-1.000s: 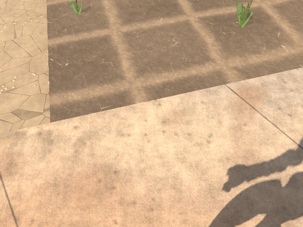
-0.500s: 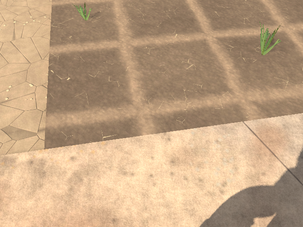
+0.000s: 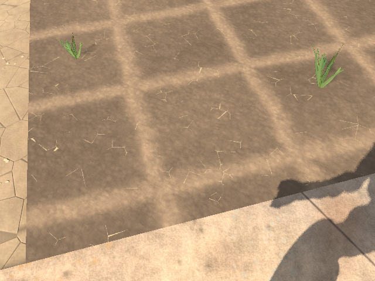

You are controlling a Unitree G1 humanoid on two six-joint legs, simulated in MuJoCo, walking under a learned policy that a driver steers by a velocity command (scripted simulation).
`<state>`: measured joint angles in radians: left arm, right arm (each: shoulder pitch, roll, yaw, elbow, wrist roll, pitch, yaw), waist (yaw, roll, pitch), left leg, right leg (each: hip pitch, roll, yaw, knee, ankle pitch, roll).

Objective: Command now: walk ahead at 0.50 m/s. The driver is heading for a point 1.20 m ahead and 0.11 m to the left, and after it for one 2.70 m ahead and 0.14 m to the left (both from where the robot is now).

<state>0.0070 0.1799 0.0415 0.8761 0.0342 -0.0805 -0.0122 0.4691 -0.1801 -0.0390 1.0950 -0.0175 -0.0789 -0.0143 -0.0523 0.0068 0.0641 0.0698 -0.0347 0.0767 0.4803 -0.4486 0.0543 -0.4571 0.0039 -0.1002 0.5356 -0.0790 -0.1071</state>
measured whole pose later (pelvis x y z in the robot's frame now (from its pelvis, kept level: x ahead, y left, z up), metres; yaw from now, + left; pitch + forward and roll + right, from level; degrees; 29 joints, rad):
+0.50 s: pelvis +0.18 +0.00 +0.01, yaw +0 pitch -1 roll -1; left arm 0.32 0.15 0.00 1.07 0.01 -0.06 0.03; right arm 0.19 -0.15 -0.01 1.03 -0.02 -0.04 -0.03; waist 0.02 -0.01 0.04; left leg -0.31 0.00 0.05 0.49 -0.16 0.04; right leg -0.11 0.05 -0.09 0.46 -0.34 -0.06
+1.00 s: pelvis +0.20 +0.02 +0.02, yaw -1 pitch -2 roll +0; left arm 0.33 0.13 -0.02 1.16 0.01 -0.01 0.05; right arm 0.28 -0.13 -0.01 1.15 -0.01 -0.01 -0.04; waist -0.01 -0.01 0.03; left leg -0.21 -0.05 0.08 0.39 -0.15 0.07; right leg -0.02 0.00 -0.06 0.37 -0.32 -0.03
